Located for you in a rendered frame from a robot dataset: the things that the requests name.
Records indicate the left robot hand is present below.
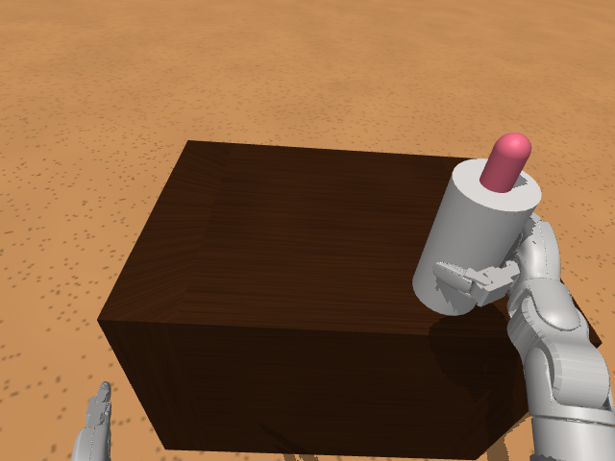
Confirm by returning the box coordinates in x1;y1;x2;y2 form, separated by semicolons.
71;381;111;461

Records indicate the right robot hand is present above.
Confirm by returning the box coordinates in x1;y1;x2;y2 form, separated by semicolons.
432;213;560;307

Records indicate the bottle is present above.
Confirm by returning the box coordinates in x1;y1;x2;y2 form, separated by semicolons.
412;133;542;316

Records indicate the right robot arm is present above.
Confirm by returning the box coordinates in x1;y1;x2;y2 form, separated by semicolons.
506;279;615;461

